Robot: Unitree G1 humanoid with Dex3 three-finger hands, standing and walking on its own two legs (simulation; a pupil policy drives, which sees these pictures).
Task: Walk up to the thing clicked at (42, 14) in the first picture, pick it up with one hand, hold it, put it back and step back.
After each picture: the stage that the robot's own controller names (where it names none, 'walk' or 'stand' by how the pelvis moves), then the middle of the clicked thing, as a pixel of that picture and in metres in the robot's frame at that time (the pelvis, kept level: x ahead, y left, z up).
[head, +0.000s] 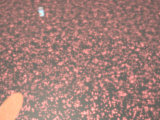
stand; (41, 11) +2.17 +0.58 -0.72
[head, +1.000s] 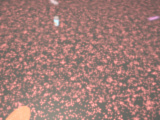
walk; (56, 21) +2.08 +0.27 -0.70
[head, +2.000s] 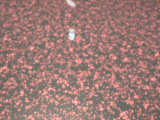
walk; (71, 34) +1.47 +0.05 -0.71
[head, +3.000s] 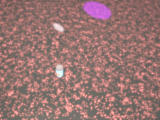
walk; (59, 70) +1.00 +0.15 -0.72
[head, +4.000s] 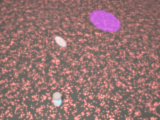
walk; (57, 99) +0.68 +0.16 -0.71
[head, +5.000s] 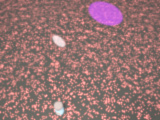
stand; (59, 108) +0.53 +0.17 -0.70
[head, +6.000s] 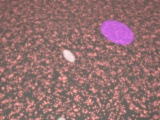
stand; out of the picture +0.49 +0.15 -0.72
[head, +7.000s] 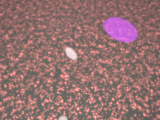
stand; out of the picture +0.48 +0.15 -0.72
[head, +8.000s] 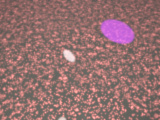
stand; out of the picture +0.49 +0.16 -0.73
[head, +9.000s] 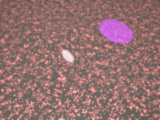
stand; out of the picture +0.48 +0.16 -0.73
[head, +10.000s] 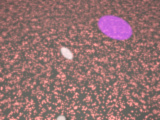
go down; out of the picture +0.48 +0.16 -0.72
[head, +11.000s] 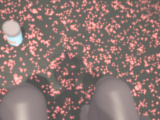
go down; (13, 33) +0.56 +0.22 -0.30
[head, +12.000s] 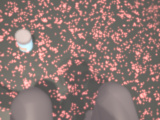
approach; (24, 41) +0.56 +0.21 -0.33
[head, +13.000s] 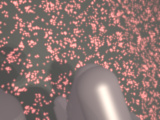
close in; out of the picture +0.54 +0.27 -0.24
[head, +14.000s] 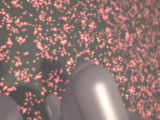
close; out of the picture +0.54 +0.27 -0.23
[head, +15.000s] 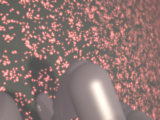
lift; out of the picture +0.53 +0.20 -0.25
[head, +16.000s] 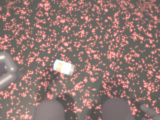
hold; (64, 67) +0.53 +0.10 -0.45
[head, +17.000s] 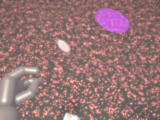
hold; (72, 119) +0.48 +0.06 -0.70
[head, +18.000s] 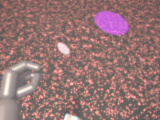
hold; out of the picture +0.49 +0.07 -0.71
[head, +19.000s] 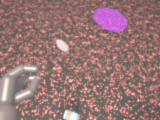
stand; (71, 116) +0.50 +0.07 -0.70
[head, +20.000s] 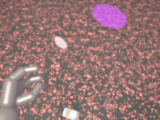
stand; (71, 114) +0.50 +0.06 -0.69
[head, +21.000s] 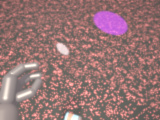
stand; (73, 119) +0.50 +0.06 -0.71
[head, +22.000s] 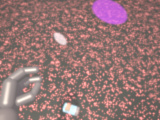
crouch; (71, 109) +0.51 +0.06 -0.69
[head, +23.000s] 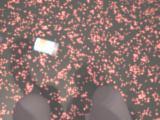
crouch; (47, 46) +0.59 +0.09 -0.39
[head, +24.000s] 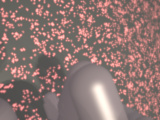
lower; out of the picture +0.58 +0.19 -0.26
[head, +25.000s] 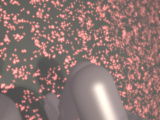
lower; out of the picture +0.59 +0.19 -0.26
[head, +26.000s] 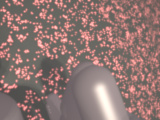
lower; out of the picture +0.60 +0.19 -0.26
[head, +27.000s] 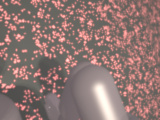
lower; out of the picture +0.61 +0.19 -0.26
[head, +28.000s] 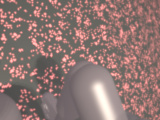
loosen; out of the picture +0.61 +0.20 -0.26
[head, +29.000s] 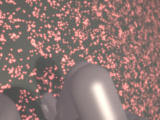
withdraw; out of the picture +0.62 +0.20 -0.26
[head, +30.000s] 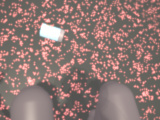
walk; (52, 33) +0.64 +0.11 -0.34
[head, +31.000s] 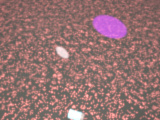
stand; (76, 115) +0.55 +0.02 -0.68
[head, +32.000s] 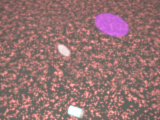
stand; (76, 111) +0.57 +0.04 -0.69
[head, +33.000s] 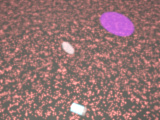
stand; (78, 109) +0.57 +0.03 -0.70
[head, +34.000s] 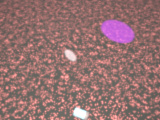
walk; (81, 113) +0.60 +0.02 -0.75
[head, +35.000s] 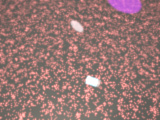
walk; (93, 81) +0.71 -0.10 -0.73
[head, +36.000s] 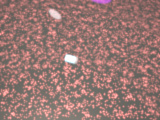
walk; (71, 59) +0.96 +0.02 -0.73
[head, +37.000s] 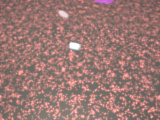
walk; (75, 46) +1.29 +0.14 -0.73
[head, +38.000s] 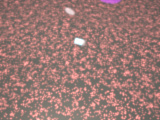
stand; (80, 42) +1.38 +0.03 -0.73
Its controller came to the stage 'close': yes
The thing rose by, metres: 0.01
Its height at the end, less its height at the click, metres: -0.02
